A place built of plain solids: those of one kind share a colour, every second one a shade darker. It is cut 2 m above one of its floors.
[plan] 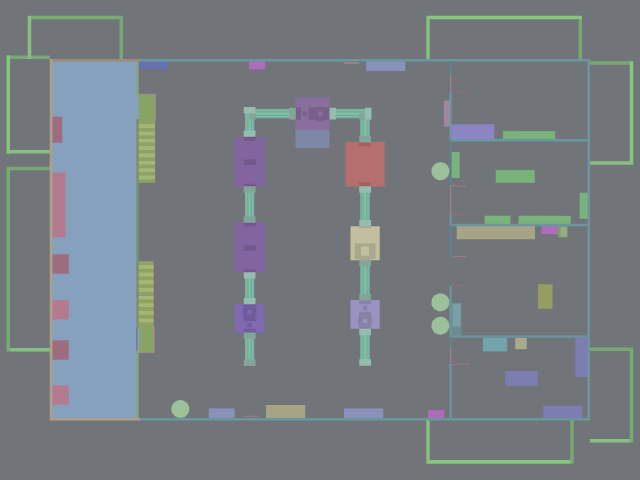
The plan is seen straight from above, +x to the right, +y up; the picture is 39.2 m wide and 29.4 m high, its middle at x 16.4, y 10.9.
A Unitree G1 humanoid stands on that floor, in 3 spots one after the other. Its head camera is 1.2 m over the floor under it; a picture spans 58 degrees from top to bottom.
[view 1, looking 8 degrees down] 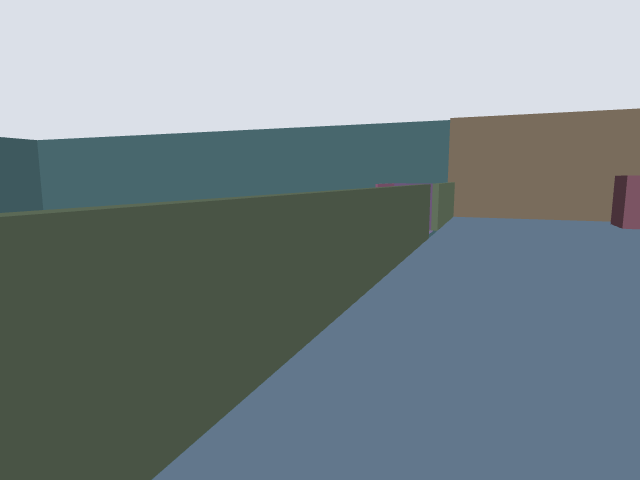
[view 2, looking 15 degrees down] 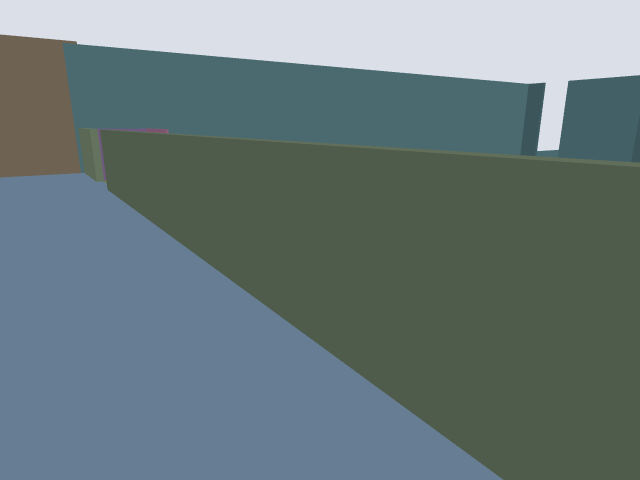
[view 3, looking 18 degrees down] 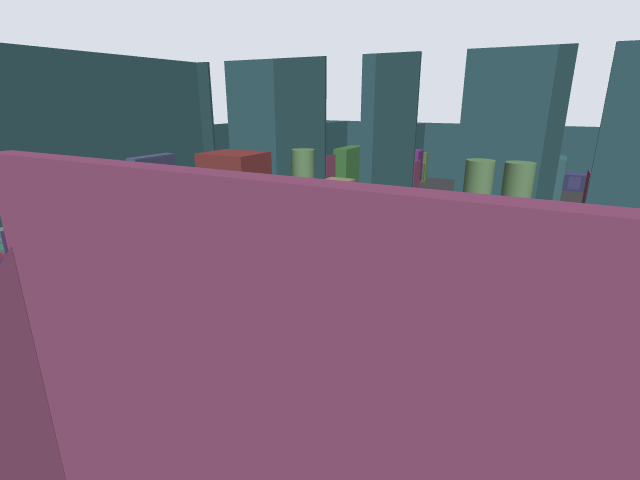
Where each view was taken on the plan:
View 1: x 3.92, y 14.51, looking -68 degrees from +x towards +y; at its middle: mezz_parapet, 3.31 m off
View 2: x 3.92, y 9.32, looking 56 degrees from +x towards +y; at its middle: mezz_parapet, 2.27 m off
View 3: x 5.75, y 4.62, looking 28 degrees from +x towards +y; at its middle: mezz_cheek_landing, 0.55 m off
